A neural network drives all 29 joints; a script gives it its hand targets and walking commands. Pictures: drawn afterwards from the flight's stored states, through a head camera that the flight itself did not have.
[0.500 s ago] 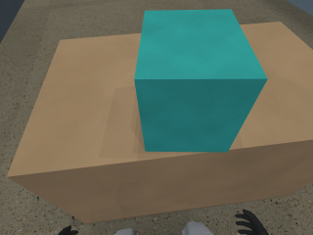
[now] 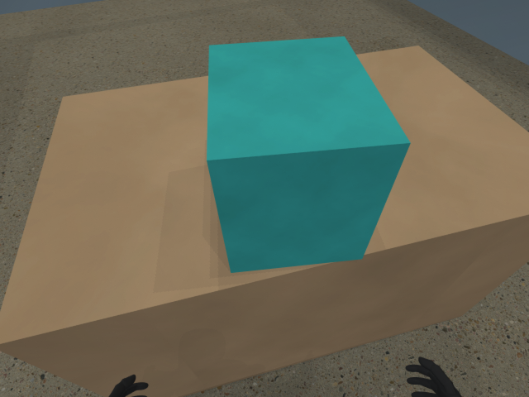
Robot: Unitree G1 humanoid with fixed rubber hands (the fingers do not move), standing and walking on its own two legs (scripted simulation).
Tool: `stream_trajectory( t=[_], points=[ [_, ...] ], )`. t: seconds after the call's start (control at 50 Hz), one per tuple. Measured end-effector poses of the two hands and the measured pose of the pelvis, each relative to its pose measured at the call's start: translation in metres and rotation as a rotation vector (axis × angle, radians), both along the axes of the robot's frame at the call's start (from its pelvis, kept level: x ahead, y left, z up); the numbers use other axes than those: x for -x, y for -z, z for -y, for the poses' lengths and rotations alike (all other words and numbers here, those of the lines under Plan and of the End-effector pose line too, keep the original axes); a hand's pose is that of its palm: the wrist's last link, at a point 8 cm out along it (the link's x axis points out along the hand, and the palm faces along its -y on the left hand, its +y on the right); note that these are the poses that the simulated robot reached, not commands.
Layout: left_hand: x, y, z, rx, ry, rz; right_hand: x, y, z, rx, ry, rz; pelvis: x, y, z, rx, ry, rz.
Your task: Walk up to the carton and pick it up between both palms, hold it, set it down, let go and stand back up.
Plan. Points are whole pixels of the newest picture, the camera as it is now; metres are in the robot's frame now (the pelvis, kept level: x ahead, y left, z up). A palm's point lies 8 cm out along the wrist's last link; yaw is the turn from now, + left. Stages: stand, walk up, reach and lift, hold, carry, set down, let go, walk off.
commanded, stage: walk up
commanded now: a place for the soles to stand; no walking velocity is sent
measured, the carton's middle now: (287, 154) +0.50 -0.03 +0.08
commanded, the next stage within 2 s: none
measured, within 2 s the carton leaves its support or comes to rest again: neither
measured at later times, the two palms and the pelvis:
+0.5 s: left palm out of the picture +0.12 +0.25 -0.10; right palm out of the picture +0.07 -0.27 -0.11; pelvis +0.00 +0.00 +0.00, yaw -4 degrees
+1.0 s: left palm out of the picture +0.12 +0.19 -0.12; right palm out of the picture +0.01 -0.31 -0.12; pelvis -0.01 -0.04 -0.01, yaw -6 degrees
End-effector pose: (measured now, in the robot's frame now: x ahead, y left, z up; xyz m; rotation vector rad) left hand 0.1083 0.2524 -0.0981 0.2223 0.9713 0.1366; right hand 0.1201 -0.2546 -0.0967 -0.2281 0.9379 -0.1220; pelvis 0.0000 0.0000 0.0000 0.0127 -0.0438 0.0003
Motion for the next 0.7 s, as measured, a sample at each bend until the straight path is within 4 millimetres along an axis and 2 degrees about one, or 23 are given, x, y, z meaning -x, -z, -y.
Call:
stream_trajectory(
  t=[0.3,0.56,0.64,0.7],
  points=[
    [0.005,0.000,0.002,-0.018,0.030,-0.040,0.035,0.009,0.012,0.004,0.060,-0.051,0.001,0.001,0.002,-0.008,0.050,0.004],
    [-0.011,0.002,0.005,-0.018,0.082,-0.029,0.056,0.012,0.018,0.025,0.109,-0.089,-0.001,0.003,0.001,-0.012,0.080,0.003],
    [-0.019,0.005,0.006,-0.040,0.132,-0.048,0.067,0.014,0.029,0.068,0.135,-0.091,0.001,0.007,0.007,-0.019,0.116,0.017],
    [-0.024,0.007,0.014,-0.053,0.161,-0.067,0.081,0.018,0.043,0.086,0.167,-0.107,0.003,0.010,0.017,-0.018,0.149,0.031]
  ],
)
